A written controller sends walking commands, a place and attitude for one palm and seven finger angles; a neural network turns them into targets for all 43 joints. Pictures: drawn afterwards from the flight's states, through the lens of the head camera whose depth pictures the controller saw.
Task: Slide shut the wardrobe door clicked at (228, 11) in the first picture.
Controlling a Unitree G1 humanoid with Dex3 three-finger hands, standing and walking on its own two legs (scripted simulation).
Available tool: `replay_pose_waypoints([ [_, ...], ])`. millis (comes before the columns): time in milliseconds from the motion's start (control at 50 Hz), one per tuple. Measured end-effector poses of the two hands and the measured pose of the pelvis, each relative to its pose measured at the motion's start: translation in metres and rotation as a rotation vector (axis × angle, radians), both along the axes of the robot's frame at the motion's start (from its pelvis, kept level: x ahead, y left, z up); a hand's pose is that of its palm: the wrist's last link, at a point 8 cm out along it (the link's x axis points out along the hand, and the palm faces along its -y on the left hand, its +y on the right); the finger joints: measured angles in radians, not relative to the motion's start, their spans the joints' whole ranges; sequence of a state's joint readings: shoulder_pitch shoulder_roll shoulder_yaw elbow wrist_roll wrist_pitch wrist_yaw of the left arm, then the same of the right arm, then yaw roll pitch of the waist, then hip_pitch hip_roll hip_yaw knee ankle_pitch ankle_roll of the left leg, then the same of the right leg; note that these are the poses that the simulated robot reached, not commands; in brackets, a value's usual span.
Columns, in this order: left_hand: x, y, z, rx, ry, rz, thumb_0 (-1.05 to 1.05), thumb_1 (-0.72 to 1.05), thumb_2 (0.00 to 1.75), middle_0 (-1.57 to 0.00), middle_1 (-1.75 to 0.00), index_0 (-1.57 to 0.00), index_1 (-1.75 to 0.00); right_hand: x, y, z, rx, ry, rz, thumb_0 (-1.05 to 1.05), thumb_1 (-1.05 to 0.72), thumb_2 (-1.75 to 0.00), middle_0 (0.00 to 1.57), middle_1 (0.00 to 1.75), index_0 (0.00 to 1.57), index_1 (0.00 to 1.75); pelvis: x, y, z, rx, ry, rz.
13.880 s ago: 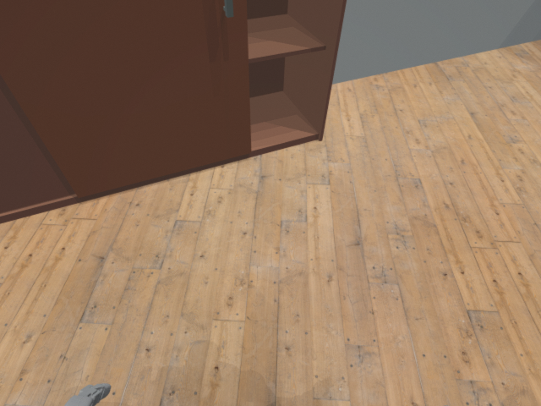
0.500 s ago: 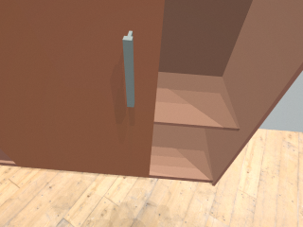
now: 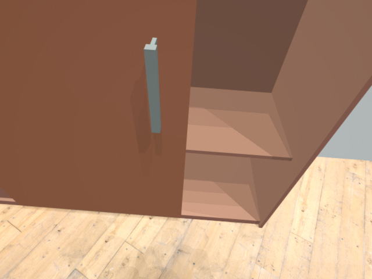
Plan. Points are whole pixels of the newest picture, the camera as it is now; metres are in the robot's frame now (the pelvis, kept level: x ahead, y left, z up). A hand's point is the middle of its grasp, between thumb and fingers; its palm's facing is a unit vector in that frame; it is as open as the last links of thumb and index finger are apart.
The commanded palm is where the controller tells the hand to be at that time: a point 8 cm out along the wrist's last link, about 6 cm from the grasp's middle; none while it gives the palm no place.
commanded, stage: look again from close up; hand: left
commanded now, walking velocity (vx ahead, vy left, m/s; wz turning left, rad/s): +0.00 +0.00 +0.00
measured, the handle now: (155, 89) +0.53 +0.12 +0.13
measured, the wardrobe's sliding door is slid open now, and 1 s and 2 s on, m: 0.44 0.44 0.44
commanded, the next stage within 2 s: raise the hand with hooked fingers in 0.98 s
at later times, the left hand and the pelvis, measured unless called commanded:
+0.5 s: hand out of the picture -0.02 +0.15 -0.18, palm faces +0.04 -0.99 -0.14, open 7.4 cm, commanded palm none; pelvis +0.02 +0.00 +0.00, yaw +0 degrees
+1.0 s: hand out of the picture -0.01 +0.15 -0.18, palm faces +0.04 -0.99 -0.15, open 7.4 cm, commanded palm none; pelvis +0.03 -0.01 +0.00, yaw +0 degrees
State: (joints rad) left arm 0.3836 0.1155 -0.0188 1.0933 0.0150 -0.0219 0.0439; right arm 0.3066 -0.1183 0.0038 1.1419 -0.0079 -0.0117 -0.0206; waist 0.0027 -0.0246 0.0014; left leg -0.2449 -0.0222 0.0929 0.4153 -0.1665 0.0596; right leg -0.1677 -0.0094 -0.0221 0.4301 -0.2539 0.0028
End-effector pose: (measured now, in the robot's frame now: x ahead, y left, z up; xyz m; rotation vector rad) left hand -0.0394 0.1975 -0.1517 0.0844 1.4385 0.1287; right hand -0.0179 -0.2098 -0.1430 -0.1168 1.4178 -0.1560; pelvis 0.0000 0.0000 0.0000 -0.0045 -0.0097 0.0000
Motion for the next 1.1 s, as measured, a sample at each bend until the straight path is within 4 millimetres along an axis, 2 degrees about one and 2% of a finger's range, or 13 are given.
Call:
replay_pose_waypoints([
  [700,0.023,0.001,0.002,0.011,0.000,-0.003,0.00,0.90,0.90,-0.20,-0.30,-0.20,-0.29,0.022,-0.005,0.000,-0.007,-0.004,0.006,0.01,-0.91,-0.90,0.20,0.30,0.20,0.30,0.021,-0.003,0.001,0.007,0.000,-0.005],
  [1100,0.022,-0.005,0.004,0.021,0.016,-0.005,0.00,0.90,0.90,-0.20,-0.30,-0.20,-0.29,0.022,-0.005,-0.003,0.009,0.010,0.009,0.01,-0.91,-0.90,0.20,0.30,0.20,0.30,0.025,-0.007,0.001,0.004,0.003,-0.003],
])
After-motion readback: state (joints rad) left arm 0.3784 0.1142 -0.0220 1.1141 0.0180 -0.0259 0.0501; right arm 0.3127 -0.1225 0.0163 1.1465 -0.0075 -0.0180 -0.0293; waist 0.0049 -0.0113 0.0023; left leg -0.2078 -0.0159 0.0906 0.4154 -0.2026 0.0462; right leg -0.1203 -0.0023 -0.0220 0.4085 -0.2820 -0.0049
